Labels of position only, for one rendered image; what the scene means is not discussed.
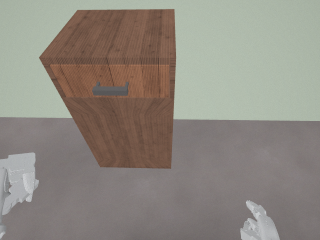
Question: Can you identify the robot left hand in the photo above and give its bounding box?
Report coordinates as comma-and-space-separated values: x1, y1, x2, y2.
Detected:
0, 152, 39, 223

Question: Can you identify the drawer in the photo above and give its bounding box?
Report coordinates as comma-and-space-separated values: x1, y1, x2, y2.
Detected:
50, 64, 169, 98

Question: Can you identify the cabinet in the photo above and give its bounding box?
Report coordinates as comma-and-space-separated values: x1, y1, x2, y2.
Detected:
39, 9, 176, 169

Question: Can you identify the robot right hand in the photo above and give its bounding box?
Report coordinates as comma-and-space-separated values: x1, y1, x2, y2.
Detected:
240, 200, 280, 240

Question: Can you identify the handle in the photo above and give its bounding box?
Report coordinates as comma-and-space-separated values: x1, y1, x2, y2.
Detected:
92, 81, 129, 96

